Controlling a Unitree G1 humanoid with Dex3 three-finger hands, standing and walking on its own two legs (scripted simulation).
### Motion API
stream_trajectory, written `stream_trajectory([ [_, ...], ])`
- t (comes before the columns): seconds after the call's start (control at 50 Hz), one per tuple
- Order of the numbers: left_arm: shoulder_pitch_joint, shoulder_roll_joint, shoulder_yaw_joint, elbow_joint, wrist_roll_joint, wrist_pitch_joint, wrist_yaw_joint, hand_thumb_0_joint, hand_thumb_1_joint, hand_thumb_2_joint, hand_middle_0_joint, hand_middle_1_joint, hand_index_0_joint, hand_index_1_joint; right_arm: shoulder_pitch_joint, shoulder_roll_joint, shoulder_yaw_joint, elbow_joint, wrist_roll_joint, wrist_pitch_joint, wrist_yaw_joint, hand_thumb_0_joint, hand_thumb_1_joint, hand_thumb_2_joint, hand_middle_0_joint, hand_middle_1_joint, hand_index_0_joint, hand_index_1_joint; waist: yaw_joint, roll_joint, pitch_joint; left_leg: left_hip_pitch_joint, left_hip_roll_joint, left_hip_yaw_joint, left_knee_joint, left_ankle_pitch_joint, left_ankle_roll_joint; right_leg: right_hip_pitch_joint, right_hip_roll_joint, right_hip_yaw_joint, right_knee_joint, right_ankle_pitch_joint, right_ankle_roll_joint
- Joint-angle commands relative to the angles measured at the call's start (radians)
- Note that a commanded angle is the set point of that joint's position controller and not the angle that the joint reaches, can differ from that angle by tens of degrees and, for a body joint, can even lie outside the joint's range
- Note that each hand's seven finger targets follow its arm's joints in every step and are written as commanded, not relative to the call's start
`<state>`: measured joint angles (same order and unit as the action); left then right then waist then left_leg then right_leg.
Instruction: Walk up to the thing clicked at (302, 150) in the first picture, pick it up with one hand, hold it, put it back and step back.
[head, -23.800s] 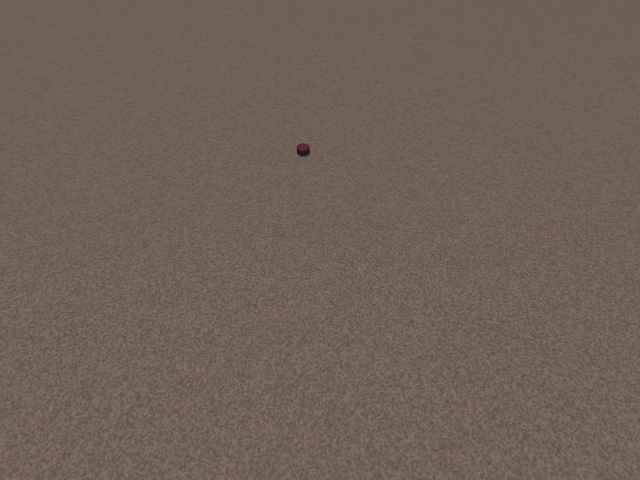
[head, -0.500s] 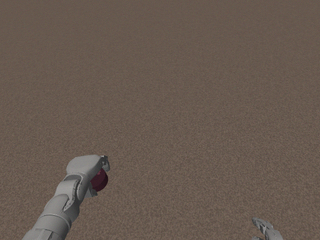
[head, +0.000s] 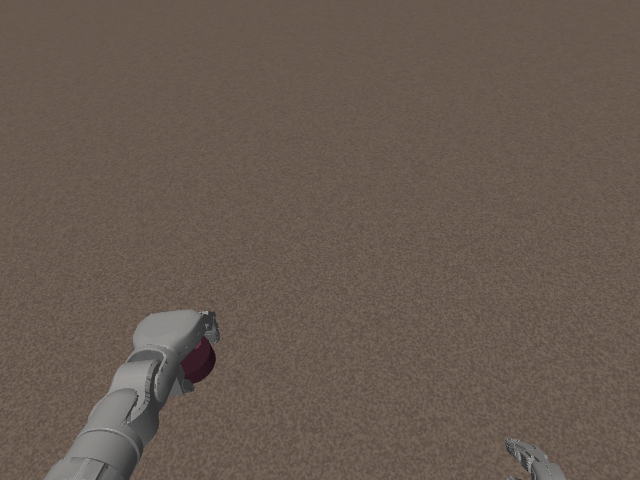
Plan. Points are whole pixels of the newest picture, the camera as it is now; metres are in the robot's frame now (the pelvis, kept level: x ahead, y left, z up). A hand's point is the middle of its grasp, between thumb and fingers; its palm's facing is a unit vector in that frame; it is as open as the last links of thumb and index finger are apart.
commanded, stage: hold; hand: left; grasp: from above
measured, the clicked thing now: (190, 358) +0.31 +0.22 -0.07
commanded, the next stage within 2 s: crouch in 0.08 s
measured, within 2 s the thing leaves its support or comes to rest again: neither
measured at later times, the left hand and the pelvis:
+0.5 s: hand (189, 382) +0.28 +0.22 -0.09, palm faces -0.46 -0.04 -0.89, open 9.2 cm; pelvis -0.01 +0.00 -0.01, yaw +1 degrees
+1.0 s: hand (221, 402) +0.34 +0.24 -0.33, palm faces -0.42 +0.01 -0.91, open 9.1 cm; pelvis -0.06 +0.01 -0.20, yaw +0 degrees
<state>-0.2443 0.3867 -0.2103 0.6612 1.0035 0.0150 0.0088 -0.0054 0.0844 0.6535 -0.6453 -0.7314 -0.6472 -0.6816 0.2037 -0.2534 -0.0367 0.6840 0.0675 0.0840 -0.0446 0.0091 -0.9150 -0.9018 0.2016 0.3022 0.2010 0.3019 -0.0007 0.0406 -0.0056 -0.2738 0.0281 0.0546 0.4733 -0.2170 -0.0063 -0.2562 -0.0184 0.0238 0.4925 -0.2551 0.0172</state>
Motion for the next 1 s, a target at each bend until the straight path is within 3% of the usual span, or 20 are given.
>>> stream_trajectory([
  [0.0, -0.313, 0.187, 0.092, -0.192, -0.006, 0.001, 0.036, 0.000, 0.363, 0.810, -0.759, -0.812, -0.783, -0.789, -0.072, -0.135, -0.047, -0.137, -0.002, -0.040, -0.011, 0.000, -0.905, -0.902, 0.199, 0.300, 0.200, 0.300, 0.000, -0.015, -0.256, 0.157, -0.034, -0.006, -0.040, 0.198, 0.018, 0.023, 0.044, -0.018, -0.075, 0.194, -0.024],
  [0.06, -0.315, 0.194, 0.092, -0.163, -0.013, -0.001, 0.029, 0.000, 0.376, 0.789, -0.775, -0.795, -0.797, -0.772, -0.075, -0.134, -0.045, -0.134, -0.002, -0.041, -0.013, 0.000, -0.910, -0.904, 0.199, 0.300, 0.199, 0.300, -0.001, -0.040, -0.219, 0.143, -0.032, -0.010, -0.045, 0.173, 0.019, 0.013, 0.044, -0.020, -0.083, 0.170, -0.022],
  [0.14, -0.308, 0.196, 0.094, -0.215, -0.009, -0.009, 0.024, 0.000, 0.400, 0.808, -0.789, -0.810, -0.812, -0.787, -0.081, -0.130, -0.045, -0.148, 0.001, -0.038, -0.013, 0.000, -0.908, -0.904, 0.199, 0.300, 0.199, 0.300, 0.010, -0.025, -0.250, 0.153, -0.040, -0.002, -0.037, 0.206, 0.022, 0.026, 0.037, -0.016, -0.078, 0.209, -0.019],
  [0.16, -0.299, 0.201, 0.101, -0.201, -0.007, -0.009, 0.025, 0.000, 0.428, 0.728, -0.774, -0.871, -0.832, -0.811, -0.076, -0.131, -0.046, -0.145, -0.001, -0.036, -0.012, 0.000, -0.928, -0.915, 0.200, 0.301, 0.200, 0.301, 0.005, -0.029, -0.252, 0.156, -0.038, -0.004, -0.034, 0.213, 0.022, 0.028, 0.038, -0.015, -0.078, 0.213, -0.019],
  [0.18, -0.284, 0.198, 0.105, -0.199, -0.007, -0.008, 0.027, 0.000, 0.348, 0.704, -0.694, -0.842, -0.752, -0.786, -0.079, -0.130, -0.046, -0.146, -0.001, -0.035, -0.013, 0.000, -0.885, -0.897, 0.200, 0.301, 0.201, 0.301, 0.012, -0.041, -0.248, 0.153, -0.037, -0.007, -0.037, 0.217, 0.022, 0.031, 0.040, -0.020, -0.076, 0.216, -0.020],
  [0.2, -0.294, 0.193, 0.101, -0.214, -0.003, -0.010, 0.032, 0.000, 0.347, 0.717, -0.721, -0.806, -0.761, -0.766, -0.078, -0.130, -0.047, -0.147, 0.000, -0.033, -0.013, 0.000, -0.890, -0.899, 0.200, 0.300, 0.200, 0.300, 0.004, -0.037, -0.253, 0.157, -0.041, -0.002, -0.034, 0.217, 0.024, 0.026, 0.038, -0.016, -0.075, 0.223, -0.018],
  [0.34, -0.281, 0.165, 0.106, -0.052, 0.038, -0.029, 0.124, 0.000, 0.363, 0.698, -0.737, -0.778, -0.776, -0.740, -0.053, -0.130, -0.046, -0.125, -0.013, -0.023, -0.004, 0.000, -0.888, -0.898, 0.200, 0.300, 0.200, 0.300, -0.022, -0.076, -0.165, 0.076, -0.047, -0.001, -0.008, 0.112, 0.023, -0.068, 0.033, -0.014, -0.069, 0.121, -0.019],
  [0.36, -0.296, 0.145, 0.087, -0.043, 0.041, -0.033, 0.140, 0.000, 0.369, 0.699, -0.745, -0.760, -0.781, -0.724, -0.048, -0.133, -0.050, -0.120, -0.017, -0.023, -0.001, 0.000, -0.886, -0.897, 0.200, 0.300, 0.200, 0.300, -0.032, -0.086, -0.177, 0.070, -0.043, -0.006, 0.005, 0.110, 0.023, -0.080, 0.034, -0.016, -0.052, 0.120, -0.019],
  [0.48, -0.431, 0.147, 0.084, 0.122, 0.095, -0.054, 0.246, 0.000, 0.458, 0.744, -0.811, -0.803, -0.850, -0.765, 0.018, -0.147, -0.067, -0.063, -0.041, -0.028, 0.018, 0.000, -0.893, -0.898, 0.199, 0.299, 0.199, 0.299, -0.070, -0.055, -0.276, -0.091, -0.042, -0.009, 0.209, 0.104, 0.015, -0.258, 0.033, -0.014, 0.131, 0.127, -0.022],
  [0.56, -0.483, 0.128, 0.096, 0.206, 0.137, -0.074, 0.321, 0.000, 0.486, 0.729, -0.833, -0.799, -0.876, -0.757, 0.062, -0.150, -0.082, -0.062, -0.058, -0.044, 0.029, 0.000, -0.893, -0.897, 0.199, 0.299, 0.199, 0.299, -0.074, -0.009, -0.375, -0.258, -0.036, -0.019, 0.397, 0.067, 0.007, -0.451, 0.037, -0.022, 0.314, 0.081, -0.036],
  [0.62, -0.542, 0.153, 0.118, 0.284, 0.160, -0.076, 0.369, 0.000, 0.489, 0.736, -0.830, -0.810, -0.874, -0.766, 0.076, -0.157, -0.085, -0.058, -0.067, -0.057, 0.031, 0.000, -0.895, -0.898, 0.199, 0.299, 0.200, 0.299, -0.083, -0.015, -0.445, -0.411, -0.032, -0.030, 0.523, 0.033, 0.013, -0.560, 0.044, -0.033, 0.440, 0.047, -0.037],
  [0.66, -0.554, 0.190, 0.146, 0.309, 0.166, -0.076, 0.391, 0.000, 0.514, 0.743, -0.845, -0.816, -0.890, -0.770, 0.083, -0.168, -0.093, -0.052, -0.075, -0.069, 0.028, 0.000, -0.894, -0.897, 0.199, 0.299, 0.200, 0.299, -0.070, 0.025, -0.498, -0.479, -0.031, -0.033, 0.606, 0.017, 0.015, -0.655, 0.044, -0.041, 0.521, 0.026, -0.042],
  [0.7, -0.593, 0.184, 0.143, 0.352, 0.170, -0.073, 0.405, 0.000, 0.522, 0.765, -0.853, -0.825, -0.896, -0.781, 0.097, -0.168, -0.094, -0.042, -0.083, -0.079, 0.024, 0.000, -0.897, -0.897, 0.199, 0.299, 0.199, 0.299, -0.092, 0.022, -0.531, -0.577, -0.030, -0.038, 0.675, -0.023, 0.020, -0.724, 0.046, -0.047, 0.591, -0.001, -0.044],
  [0.74, -0.636, 0.225, 0.173, 0.325, 0.170, -0.075, 0.422, 0.000, 0.497, 0.778, -0.844, -0.814, -0.881, -0.777, 0.106, -0.171, -0.100, -0.041, -0.088, -0.089, 0.018, 0.000, -0.895, -0.897, 0.199, 0.299, 0.199, 0.299, -0.083, 0.049, -0.593, -0.648, -0.029, -0.043, 0.731, -0.083, 0.019, -0.802, 0.047, -0.050, 0.657, -0.058, -0.050],
  [0.78, -0.655, 0.219, 0.171, 0.354, 0.166, -0.073, 0.425, 0.000, 0.493, 0.746, -0.839, -0.790, -0.878, -0.751, 0.104, -0.178, -0.102, -0.037, -0.097, -0.099, 0.016, 0.000, -0.892, -0.895, 0.199, 0.299, 0.200, 0.299, -0.098, 0.076, -0.609, -0.701, -0.022, -0.062, 0.770, -0.148, 0.013, -0.900, 0.049, -0.062, 0.721, -0.117, -0.055],
  [0.82, -0.663, 0.219, 0.174, 0.382, 0.163, -0.063, 0.424, 0.000, 0.471, 0.743, -0.835, -0.771, -0.868, -0.737, 0.107, -0.179, -0.101, -0.026, -0.101, -0.107, 0.014, 0.000, -0.892, -0.896, 0.199, 0.299, 0.200, 0.299, -0.107, 0.060, -0.642, -0.751, -0.014, -0.079, 0.817, -0.168, 0.016, -0.958, 0.049, -0.071, 0.777, -0.137, -0.056],
  [0.84, -0.684, 0.266, 0.200, 0.356, 0.164, -0.064, 0.426, 0.000, 0.473, 0.717, -0.835, -0.759, -0.872, -0.723, 0.104, -0.181, -0.105, -0.023, -0.102, -0.110, 0.012, 0.000, -0.894, -0.896, 0.199, 0.299, 0.200, 0.299, -0.094, 0.068, -0.683, -0.775, -0.016, -0.073, 0.845, -0.174, 0.017, -0.966, 0.047, -0.069, 0.800, -0.140, -0.056],
  [0.9, -0.687, 0.254, 0.199, 0.415, 0.159, -0.062, 0.413, 0.000, 0.470, 0.767, -0.836, -0.797, -0.870, -0.763, 0.107, -0.180, -0.097, -0.009, -0.120, -0.122, 0.018, 0.000, -0.897, -0.898, 0.199, 0.299, 0.200, 0.299, -0.125, 0.058, -0.676, -0.879, -0.013, -0.088, 0.920, -0.221, 0.022, -1.061, 0.044, -0.076, 0.876, -0.179, -0.053],
  [0.94, -0.731, 0.299, 0.223, 0.398, 0.157, -0.076, 0.408, 0.000, 0.470, 0.737, -0.834, -0.768, -0.871, -0.732, 0.114, -0.188, -0.098, -0.002, -0.122, -0.131, 0.022, 0.000, -0.894, -0.897, 0.199, 0.299, 0.200, 0.299, -0.119, 0.072, -0.719, -0.910, -0.013, -0.094, 0.967, -0.238, 0.022, -1.122, 0.045, -0.079, 0.924, -0.203, -0.057],
  [0.98, -0.751, 0.291, 0.220, 0.394, 0.162, -0.091, 0.401, 0.000, 0.487, 0.735, -0.844, -0.770, -0.883, -0.732, 0.123, -0.187, -0.098, 0.002, -0.128, -0.136, 0.028, 0.000, -0.894, -0.896, 0.199, 0.299, 0.200, 0.299, -0.137, 0.076, -0.751, -0.957, -0.015, -0.093, 1.019, -0.253, 0.026, -1.158, 0.045, -0.083, 0.960, -0.211, -0.055],
])
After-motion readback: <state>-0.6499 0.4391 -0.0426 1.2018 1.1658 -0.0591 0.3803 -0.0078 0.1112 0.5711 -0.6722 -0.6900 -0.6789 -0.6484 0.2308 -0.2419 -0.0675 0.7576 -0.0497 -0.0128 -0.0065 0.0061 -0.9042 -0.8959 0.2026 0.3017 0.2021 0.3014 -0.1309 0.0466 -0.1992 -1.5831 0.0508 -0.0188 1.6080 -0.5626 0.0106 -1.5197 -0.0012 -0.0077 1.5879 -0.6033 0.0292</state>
